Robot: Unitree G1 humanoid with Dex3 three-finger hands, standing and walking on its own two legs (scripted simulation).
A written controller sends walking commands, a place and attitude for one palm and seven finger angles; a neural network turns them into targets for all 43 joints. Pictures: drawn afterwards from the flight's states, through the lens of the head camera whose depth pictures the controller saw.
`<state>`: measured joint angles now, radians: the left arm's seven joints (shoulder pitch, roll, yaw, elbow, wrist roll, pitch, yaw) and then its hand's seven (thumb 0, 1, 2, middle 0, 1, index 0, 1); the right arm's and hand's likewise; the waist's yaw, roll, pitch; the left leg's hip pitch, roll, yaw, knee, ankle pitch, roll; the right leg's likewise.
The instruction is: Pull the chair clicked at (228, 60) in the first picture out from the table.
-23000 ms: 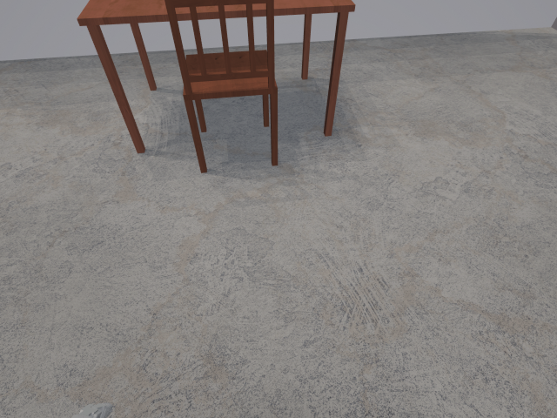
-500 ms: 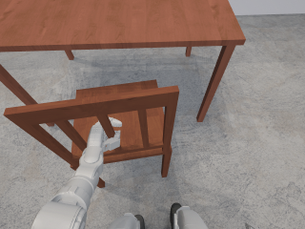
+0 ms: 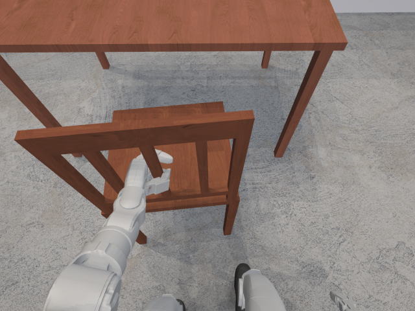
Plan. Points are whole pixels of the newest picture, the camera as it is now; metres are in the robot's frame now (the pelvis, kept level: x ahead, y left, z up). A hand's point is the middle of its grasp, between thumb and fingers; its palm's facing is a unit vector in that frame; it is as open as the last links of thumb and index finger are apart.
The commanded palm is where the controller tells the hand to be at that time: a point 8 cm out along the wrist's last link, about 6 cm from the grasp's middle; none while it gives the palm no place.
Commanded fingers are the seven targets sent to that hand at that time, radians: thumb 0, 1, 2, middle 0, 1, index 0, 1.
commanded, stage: step backward, pulling the chair out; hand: left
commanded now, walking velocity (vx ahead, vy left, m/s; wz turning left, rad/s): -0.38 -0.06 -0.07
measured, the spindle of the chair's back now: (157, 173) +0.41 +0.11 -0.07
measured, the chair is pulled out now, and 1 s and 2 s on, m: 0.22 0.25 0.33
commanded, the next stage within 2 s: none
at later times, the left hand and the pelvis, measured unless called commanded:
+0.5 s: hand (159, 192) +0.35 +0.10 -0.05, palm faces -0.11 -0.97 -0.22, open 5.4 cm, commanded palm +0.36 +0.15 -0.05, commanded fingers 0.00 0.90 0.90 -0.50 -1.45 -0.50 -1.45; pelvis -0.03 +0.01 +0.00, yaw -4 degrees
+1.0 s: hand (157, 194) +0.35 +0.10 -0.05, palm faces -0.15 -0.96 -0.22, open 5.5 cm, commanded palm +0.35 +0.15 -0.05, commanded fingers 0.00 0.90 0.90 -0.50 -1.45 -0.50 -1.45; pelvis -0.03 +0.02 +0.00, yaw -4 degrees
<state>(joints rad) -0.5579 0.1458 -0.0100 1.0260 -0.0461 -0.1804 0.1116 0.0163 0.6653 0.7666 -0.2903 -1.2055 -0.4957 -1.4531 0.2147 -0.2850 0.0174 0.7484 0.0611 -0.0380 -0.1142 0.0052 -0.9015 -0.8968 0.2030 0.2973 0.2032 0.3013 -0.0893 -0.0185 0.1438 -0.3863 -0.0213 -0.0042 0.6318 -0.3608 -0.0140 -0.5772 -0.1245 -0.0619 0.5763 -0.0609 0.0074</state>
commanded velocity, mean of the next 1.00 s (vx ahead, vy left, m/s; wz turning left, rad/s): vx -0.38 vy -0.03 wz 0.00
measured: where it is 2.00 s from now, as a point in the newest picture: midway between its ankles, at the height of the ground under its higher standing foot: outside the picture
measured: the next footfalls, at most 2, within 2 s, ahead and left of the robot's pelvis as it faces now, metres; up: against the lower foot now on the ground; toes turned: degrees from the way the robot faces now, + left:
right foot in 1.78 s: +0.00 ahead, -0.13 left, +0.00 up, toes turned -7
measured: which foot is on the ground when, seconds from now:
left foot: down 0.00-1.00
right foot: down 0.00-1.00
